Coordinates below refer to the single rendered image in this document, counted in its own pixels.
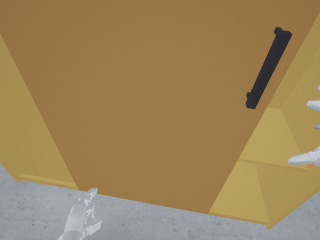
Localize left robot hand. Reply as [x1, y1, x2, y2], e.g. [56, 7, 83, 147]
[64, 187, 102, 238]

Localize handle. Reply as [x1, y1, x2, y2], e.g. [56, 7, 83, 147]
[245, 27, 292, 109]

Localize wardrobe door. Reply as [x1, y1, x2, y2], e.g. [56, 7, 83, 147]
[0, 34, 75, 183]
[0, 0, 320, 214]

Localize left robot forearm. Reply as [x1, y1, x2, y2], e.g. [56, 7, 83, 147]
[58, 230, 83, 240]

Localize right robot hand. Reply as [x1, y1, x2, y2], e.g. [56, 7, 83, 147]
[287, 85, 320, 167]

